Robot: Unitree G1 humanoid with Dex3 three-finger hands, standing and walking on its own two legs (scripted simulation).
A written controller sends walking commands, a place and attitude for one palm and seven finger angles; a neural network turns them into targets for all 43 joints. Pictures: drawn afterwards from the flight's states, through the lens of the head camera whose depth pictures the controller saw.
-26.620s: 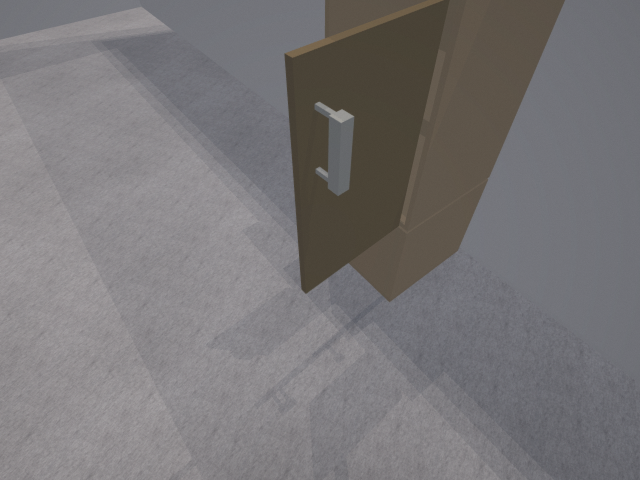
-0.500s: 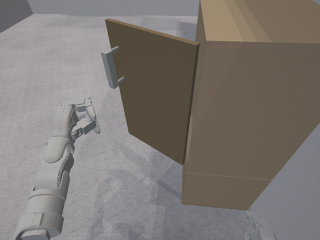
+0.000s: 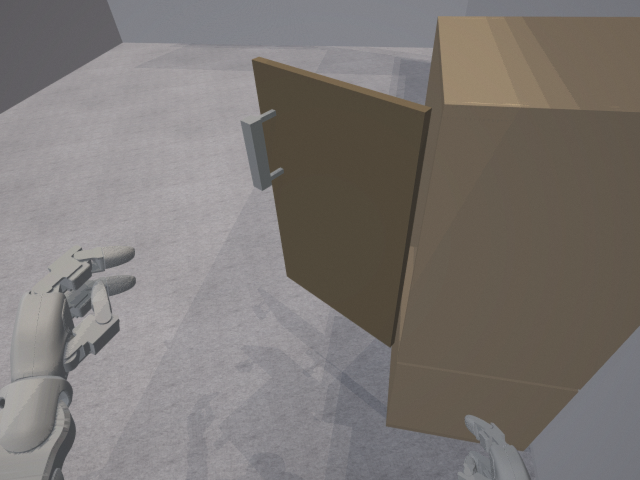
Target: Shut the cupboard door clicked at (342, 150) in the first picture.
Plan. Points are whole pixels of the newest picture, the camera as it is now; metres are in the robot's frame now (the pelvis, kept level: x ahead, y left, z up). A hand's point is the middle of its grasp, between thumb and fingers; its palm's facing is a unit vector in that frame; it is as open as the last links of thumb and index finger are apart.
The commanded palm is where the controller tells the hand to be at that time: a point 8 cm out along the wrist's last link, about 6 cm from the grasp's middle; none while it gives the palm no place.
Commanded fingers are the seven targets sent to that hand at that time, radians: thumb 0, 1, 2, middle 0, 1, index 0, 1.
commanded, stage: draw the hand back to the body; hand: left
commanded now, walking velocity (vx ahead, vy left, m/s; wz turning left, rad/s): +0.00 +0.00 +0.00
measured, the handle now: (266, 149) +0.67 +0.19 +0.09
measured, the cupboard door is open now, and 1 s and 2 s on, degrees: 59 59 59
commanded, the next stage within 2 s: step back with the hand held close in 0.50 s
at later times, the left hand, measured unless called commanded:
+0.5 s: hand (77, 356) +0.18 +0.26 +0.16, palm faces +0.46 -0.81 -0.37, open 7.4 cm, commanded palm +0.13 +0.29 +0.17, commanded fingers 0.00 0.90 0.90 -0.20 -0.30 -0.20 -0.30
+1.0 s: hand (62, 353) +0.18 +0.27 +0.15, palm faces +0.38 -0.79 -0.48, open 7.4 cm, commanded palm +0.12 +0.31 +0.17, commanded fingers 0.00 0.90 0.90 -0.20 -0.30 -0.20 -0.30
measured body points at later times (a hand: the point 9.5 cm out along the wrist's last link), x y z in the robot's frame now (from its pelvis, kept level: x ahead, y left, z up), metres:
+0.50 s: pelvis -0.01 -0.01 +0.00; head -0.04 -0.03 +0.45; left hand +0.15 +0.30 +0.18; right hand +0.19 -0.22 -0.08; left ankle -0.02 +0.08 -0.74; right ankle +0.00 -0.11 -0.74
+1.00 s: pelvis -0.03 +0.01 -0.01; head -0.03 +0.00 +0.44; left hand +0.16 +0.31 +0.18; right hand +0.14 -0.25 -0.09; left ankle -0.02 +0.08 -0.74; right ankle +0.00 -0.11 -0.74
